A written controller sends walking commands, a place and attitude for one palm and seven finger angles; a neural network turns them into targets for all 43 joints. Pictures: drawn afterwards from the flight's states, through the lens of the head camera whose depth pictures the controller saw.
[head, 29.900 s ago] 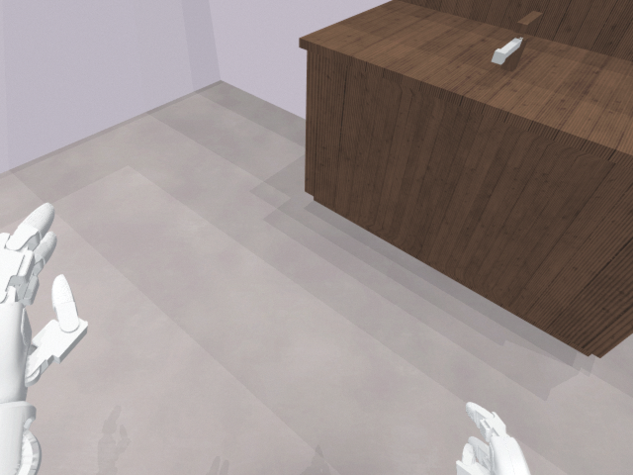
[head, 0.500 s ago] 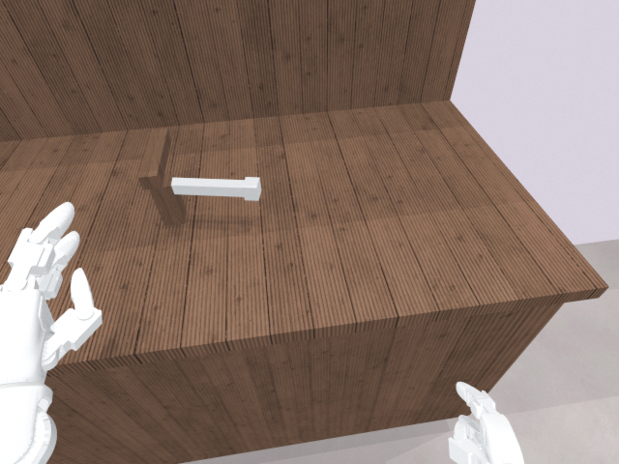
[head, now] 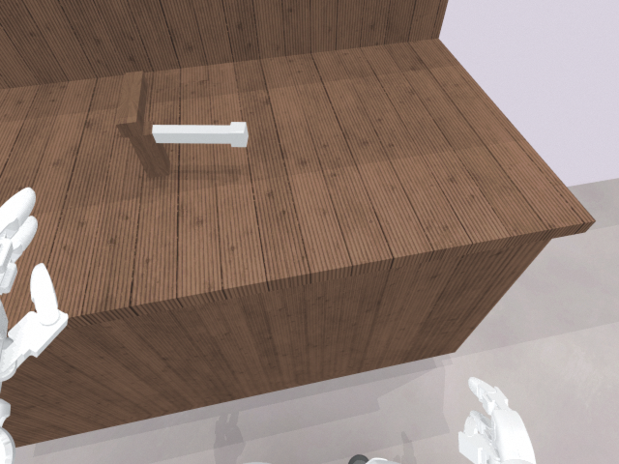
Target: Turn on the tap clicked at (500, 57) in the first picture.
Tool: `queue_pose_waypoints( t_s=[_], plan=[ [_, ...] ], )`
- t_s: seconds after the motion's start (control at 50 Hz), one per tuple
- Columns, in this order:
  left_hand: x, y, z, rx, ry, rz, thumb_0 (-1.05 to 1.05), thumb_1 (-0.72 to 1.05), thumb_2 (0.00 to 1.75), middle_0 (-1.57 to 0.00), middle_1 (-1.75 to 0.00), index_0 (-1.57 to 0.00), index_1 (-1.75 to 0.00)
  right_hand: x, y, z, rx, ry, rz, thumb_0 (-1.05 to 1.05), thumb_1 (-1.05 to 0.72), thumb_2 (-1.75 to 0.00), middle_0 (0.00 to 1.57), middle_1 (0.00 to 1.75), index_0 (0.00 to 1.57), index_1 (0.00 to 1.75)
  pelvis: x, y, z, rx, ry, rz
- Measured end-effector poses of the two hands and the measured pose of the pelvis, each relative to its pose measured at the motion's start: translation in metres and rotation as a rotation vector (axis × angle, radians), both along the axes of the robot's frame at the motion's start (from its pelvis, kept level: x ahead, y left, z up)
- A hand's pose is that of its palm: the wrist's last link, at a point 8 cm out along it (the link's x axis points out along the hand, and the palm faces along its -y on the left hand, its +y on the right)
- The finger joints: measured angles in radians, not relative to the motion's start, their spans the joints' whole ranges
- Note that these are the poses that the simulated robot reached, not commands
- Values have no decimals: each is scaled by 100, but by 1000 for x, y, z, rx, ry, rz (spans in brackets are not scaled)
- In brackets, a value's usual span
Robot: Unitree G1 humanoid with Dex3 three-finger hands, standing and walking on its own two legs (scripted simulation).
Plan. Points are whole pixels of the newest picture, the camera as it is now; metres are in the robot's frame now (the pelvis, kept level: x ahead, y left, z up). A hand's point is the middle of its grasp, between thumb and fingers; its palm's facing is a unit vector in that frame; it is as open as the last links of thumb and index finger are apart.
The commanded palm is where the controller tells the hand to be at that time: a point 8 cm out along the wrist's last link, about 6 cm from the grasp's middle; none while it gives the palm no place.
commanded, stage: step back with the hand held close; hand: left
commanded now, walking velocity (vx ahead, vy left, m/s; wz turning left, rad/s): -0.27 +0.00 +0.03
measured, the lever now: (238, 134) +0.57 +0.16 +0.09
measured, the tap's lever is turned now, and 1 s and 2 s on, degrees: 77 77 77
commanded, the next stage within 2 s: stop stepping back and stand still in 0.92 s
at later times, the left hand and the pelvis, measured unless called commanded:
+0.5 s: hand (62, 357) +0.18 +0.23 +0.16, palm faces +0.39 -0.81 -0.43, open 7.5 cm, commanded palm +0.11 +0.27 +0.18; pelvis -0.04 -0.01 -0.01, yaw +2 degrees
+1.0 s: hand out of the picture +0.09 +0.19 +0.16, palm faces +0.33 -0.84 -0.43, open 7.5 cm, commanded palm +0.01 +0.25 +0.18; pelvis -0.14 -0.04 +0.00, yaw +1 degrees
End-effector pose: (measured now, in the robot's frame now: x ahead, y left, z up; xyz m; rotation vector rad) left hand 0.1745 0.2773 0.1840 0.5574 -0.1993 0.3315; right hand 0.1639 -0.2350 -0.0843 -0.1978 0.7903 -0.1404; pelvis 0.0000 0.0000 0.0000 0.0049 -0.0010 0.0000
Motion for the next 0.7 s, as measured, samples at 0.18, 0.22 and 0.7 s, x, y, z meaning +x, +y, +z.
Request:
queue_pose_waypoints(
  t_s=[0.18,0.22,0.7],
  plan=[
    [-15,4,-11,-30,-14,-4,2,89,89,-21,-30,-21,-30,-21,8,-3,-15,4,12,1,-90,-90,20,30,20,30,-17,6,-5,-12,4,10],
    [-17,6,-9,-15,-26,-5,2,89,89,-21,-30,-21,-30,-25,9,-2,-20,7,14,1,-90,-90,20,30,20,30,-20,6,-5,-15,3,15],
    [-74,-2,-5,38,-49,-55,2,88,89,-22,-30,-21,-30,-49,-2,4,-67,-22,41,1,-90,-90,20,30,20,30,-72,-5,-11,22,36,81]
  ],
)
